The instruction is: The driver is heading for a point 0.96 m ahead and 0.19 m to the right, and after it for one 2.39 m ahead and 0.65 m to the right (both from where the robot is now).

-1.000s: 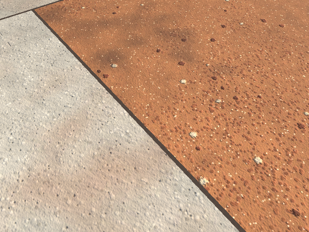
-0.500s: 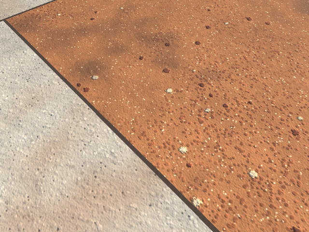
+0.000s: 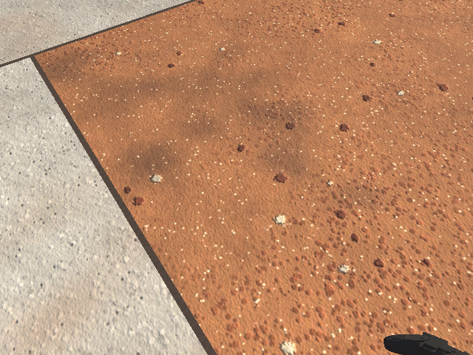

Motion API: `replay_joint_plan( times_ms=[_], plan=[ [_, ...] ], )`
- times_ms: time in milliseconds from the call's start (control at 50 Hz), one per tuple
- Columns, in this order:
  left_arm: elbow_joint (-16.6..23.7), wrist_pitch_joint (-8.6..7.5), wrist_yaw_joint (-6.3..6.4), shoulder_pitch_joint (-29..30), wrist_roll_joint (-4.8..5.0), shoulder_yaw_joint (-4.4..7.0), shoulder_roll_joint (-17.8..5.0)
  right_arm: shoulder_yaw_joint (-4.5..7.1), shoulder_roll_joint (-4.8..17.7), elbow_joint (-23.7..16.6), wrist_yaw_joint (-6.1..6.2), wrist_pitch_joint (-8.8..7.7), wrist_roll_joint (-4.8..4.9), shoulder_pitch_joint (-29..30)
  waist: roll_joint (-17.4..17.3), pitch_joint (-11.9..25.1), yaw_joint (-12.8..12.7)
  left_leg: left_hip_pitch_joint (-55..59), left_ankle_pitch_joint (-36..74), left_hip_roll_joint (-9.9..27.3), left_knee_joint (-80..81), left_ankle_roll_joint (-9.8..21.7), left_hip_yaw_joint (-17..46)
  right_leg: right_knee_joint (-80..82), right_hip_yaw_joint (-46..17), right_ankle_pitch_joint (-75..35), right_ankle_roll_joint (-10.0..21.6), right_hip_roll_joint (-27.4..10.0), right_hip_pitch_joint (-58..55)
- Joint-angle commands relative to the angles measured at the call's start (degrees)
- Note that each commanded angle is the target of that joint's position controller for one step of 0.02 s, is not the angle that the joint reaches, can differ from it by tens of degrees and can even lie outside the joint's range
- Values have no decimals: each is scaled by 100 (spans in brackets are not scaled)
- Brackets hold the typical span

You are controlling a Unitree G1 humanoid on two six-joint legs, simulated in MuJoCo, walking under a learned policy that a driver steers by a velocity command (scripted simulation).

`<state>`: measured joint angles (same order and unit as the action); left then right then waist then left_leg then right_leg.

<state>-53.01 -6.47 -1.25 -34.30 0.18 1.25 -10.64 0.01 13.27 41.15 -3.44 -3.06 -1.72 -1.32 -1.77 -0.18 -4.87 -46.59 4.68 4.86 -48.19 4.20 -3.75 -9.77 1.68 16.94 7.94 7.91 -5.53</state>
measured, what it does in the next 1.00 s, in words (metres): walks ahead, turning right: left foot, then right foot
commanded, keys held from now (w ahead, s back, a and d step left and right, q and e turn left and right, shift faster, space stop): w+shift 0.32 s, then w+e+shift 0.68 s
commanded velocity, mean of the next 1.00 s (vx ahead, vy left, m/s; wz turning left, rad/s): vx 1.00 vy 0.00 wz -0.46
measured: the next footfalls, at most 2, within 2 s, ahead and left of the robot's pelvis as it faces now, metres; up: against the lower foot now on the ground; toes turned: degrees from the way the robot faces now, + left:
left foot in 0.16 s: +0.34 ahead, +0.05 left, +0.00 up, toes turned +2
right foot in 0.62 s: +0.79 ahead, -0.12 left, +0.00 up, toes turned -12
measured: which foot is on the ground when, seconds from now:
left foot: up 0.00-0.14, down 0.16-0.62, up 0.64-1.00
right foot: down 0.00-0.14, up 0.16-0.60, down 0.62-1.00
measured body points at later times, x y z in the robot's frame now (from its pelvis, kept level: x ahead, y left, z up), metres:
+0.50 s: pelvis +0.48 -0.02 -0.01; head +0.50 -0.03 +0.44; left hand +0.73 +0.17 -0.09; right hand +0.36 -0.27 -0.14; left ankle +0.30 +0.05 -0.73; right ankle +0.71 -0.17 -0.67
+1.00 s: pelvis +0.98 -0.14 -0.01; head +1.01 -0.16 +0.43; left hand +1.04 +0.16 -0.13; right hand +1.16 -0.43 -0.06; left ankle +1.23 -0.08 -0.71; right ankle +0.76 -0.11 -0.73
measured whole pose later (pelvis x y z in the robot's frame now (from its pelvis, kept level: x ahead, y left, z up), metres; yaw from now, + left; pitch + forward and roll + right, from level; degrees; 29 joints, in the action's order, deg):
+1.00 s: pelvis +0.98 -0.14 -0.01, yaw -29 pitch +3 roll +1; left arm -51.8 -4.6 -0.7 -28.3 0.4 4.8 -18.5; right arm -2.4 14.6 33.6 -0.9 -4.9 -2.1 4.1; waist 0.0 -2.0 -8.5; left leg -36.6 1.5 2.9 -30.1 -0.4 3.4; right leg -17.7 -16.6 24.2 9.3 8.8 -7.9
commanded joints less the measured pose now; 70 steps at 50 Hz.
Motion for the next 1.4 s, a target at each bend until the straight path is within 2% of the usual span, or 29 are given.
replay_joint_plan(
  times_ms=[20, 100, 140, 160, 180, 200, 260, 320, 380, 460, 520, 580, 600, 620, 640, 660, 700, 760, 840, 960, 1020, 1040, 1060, 1080, 1120, 1180, 1260, 1320, 1400],
  plan=[
    [115, -122, 98, -187, 21, 95, -775, -70, 133, -499, -23, -111, 71, 971, 338, -735, 105, 876, 504, -371, 1204, 159, -472, 769, -432, -4523, -289, -1373, 600],
    [-80, -21, 279, -73, -121, 132, -1224, 60, 614, -300, 144, -107, 70, 377, 854, 17, 608, 2145, -363, -1088, 1647, 436, -595, -675, -289, -8247, -454, -1729, -576],
    [-79, 133, 359, 339, -252, 214, -1468, 276, 1059, 334, 314, -95, 105, -1595, 928, 837, 1513, 3975, -936, -1050, 1926, 660, -289, -3103, -271, -8327, -446, -1843, -279],
    [61, 146, 339, 852, -250, 229, -1447, 418, 1293, 635, 425, -73, 31, -2818, 770, 1318, 2143, 5516, -1621, -411, 1799, 961, 283, -5010, -158, -6759, -339, -1609, 920],
    [309, 46, 227, 815, -204, 45, -547, 502, 1545, 742, 469, -56, -130, -3073, -706, 1578, 1636, 6998, -2625, 1030, 1526, 1374, 2381, -7211, -118, -479, -292, -615, 3259],
    [447, -49, 164, 433, 66, 66, -721, 497, 1310, 709, 363, -69, -90, -2679, -998, 1847, 1195, 7436, -3580, 1671, 2725, 1997, 4994, -8133, -826, 872, -209, -223, 4777],
    [651, -24, 101, 1612, -108, 28, -781, 375, 405, 831, 264, -217, -73, -1868, 624, -187, 678, 4802, -2727, 1005, 3668, 1428, 3058, -7045, -800, -139, -60, -1058, 4768],
    [840, 210, -106, 1753, -324, -90, -416, 296, 359, 1120, 316, -391, 64, -2054, 275, -593, 196, 3633, -2498, 539, 4170, 1094, 2147, -6316, -680, -114, -322, -1447, 4596],
    [1242, 243, -171, 2750, -233, -146, -515, 324, 599, 1138, 237, -546, 85, -2151, 193, -993, 333, 3145, -1037, 248, 4645, 803, 919, -5158, -419, -1134, -372, -1483, 4806],
    [1439, 186, -297, 3612, -80, -234, -406, 263, 659, 1281, 218, -693, 231, -2598, 187, -956, 620, 3249, 1421, 90, 5020, 206, -193, -3218, 422, -3038, -82, -1093, 3525],
    [1335, 168, -282, 3667, -142, -175, -689, 272, 948, 1323, 373, -606, 121, -2856, -239, -567, 597, 4937, 4195, 288, 4310, -87, -609, -2687, 868, -2756, 133, -571, 3511],
    [798, 199, -192, 1865, -187, 31, -1202, 365, 1362, 1232, 610, -318, -72, -2600, -712, 606, -410, 5325, 6184, 623, 1362, -269, -720, -2659, 859, -1590, 375, 24, 1665],
    [427, 225, -127, 608, -182, 184, -1453, 411, 1506, 1109, 635, -246, -88, -2223, -675, 1028, -1028, 4753, 5641, 607, -407, -244, -734, -2250, 495, -1426, 584, -131, 462],
    [263, 304, -17, 195, -175, 351, -1713, 379, 1232, 1030, 560, -278, -158, -2081, -198, 1104, -944, 3348, 1382, 42, -2411, -147, -602, -2598, -386, -642, 735, -707, -604],
    [400, 396, 31, 684, -333, 534, -2372, 185, 451, 468, 397, -394, 116, -2596, 1935, 1664, 11, 366, -3468, -861, -4857, -554, -15, -2095, -3800, -991, 2039, -2351, -2548],
    [483, 429, 45, 666, -171, 603, -2193, 169, 834, 223, 423, -527, 110, -1944, 707, 1981, -334, -240, -2832, -642, -4789, -347, 841, -1062, -4697, -347, 2074, -2361, -2505],
    [343, 398, 78, 1066, -101, 506, -1560, 127, 842, 48, 399, -619, 8, -1330, -339, 408, 161, 21, -2241, -113, -3422, -242, 855, -451, -3637, -455, 1461, -1949, -468],
    [388, 241, 124, 1347, -17, 353, -1193, 63, 633, -95, 313, -258, -287, -1295, -314, -228, 764, 804, -2611, 173, -2519, -547, 786, -243, -2706, -1120, 1238, -1286, 1489],
    [495, 82, 76, 1298, -13, 428, -1454, -67, 474, -786, 205, -150, -191, 86, 79, -750, 542, 1466, -1144, 85, -233, -767, 287, 187, -2182, -1938, 1018, -722, 2888],
    [464, 118, 79, 835, 54, 560, -1720, -34, 717, -1055, 255, -201, -21, 533, 487, -221, 123, 2580, 87, -479, 1813, -452, 340, -582, -2354, -4163, 359, -843, 1430],
    [629, 85, 68, 1426, -67, 636, -2120, 308, 1469, -466, 492, -255, 36, -1841, 472, 1148, 1444, 5308, -1092, -416, 1751, -300, 550, -3571, -2293, -4922, 7, -648, 1698],
    [774, 17, 68, 1531, -130, 448, -1412, 457, 1831, -249, 615, -264, -122, -3085, -168, 1902, 1813, 6565, -2910, 711, 1622, -129, 1575, -5503, -1858, -2571, 22, -376, 2514],
    [1083, 32, 68, 642, 201, 226, -696, 537, 2187, -292, 557, -259, -273, -2616, -2313, 2731, 899, 7529, -3779, 2358, 2813, 606, 5081, -7132, -1189, 1088, -210, 225, 4049],
    [890, 120, 138, 811, 12, 199, -1157, 567, 1716, -371, 472, -208, -196, -2053, -1454, 2085, 906, 6887, -4892, 2033, 3182, 763, 5440, -7379, -1026, 541, -79, -354, 4782],
    [935, 197, 26, 1723, -183, 214, -1242, 388, 864, -214, 392, -206, -153, -1648, 1, 621, 898, 5230, -3660, 1434, 3299, 660, 3608, -6850, -834, -142, -125, -778, 4721],
    [1257, 329, -146, 2161, -287, 84, -836, 289, 585, 358, 323, -351, -92, -2079, -227, 6, 601, 4264, -2247, 1022, 3560, 536, 2404, -6311, -977, 103, -165, -996, 4657],
    [1913, 325, -245, 3168, -369, -55, -865, 315, 791, 619, 284, -470, 92, -2153, -301, -518, 331, 3759, -1422, 820, 4248, 622, 1540, -4813, -748, -519, -338, -1206, 5040],
    [2026, 230, -409, 3668, -258, -193, -767, 397, 1091, 581, 230, -460, 180, -2094, -126, -611, 382, 2499, -526, 451, 4847, 520, 941, -3112, 30, -1766, -440, -1017, 2896],
    [1770, 183, -175, 3003, -286, 12, -1268, 506, 1644, 758, 209, -404, 169, -2501, -106, 77, 17, 3812, 2580, 573, 3160, 385, 750, -2452, 86, -1095, -354, -610, 1679]
  ],
)
Over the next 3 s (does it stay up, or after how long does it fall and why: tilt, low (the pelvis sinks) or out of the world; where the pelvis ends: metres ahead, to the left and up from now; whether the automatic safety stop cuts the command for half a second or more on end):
stays up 2.45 -0.59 0.00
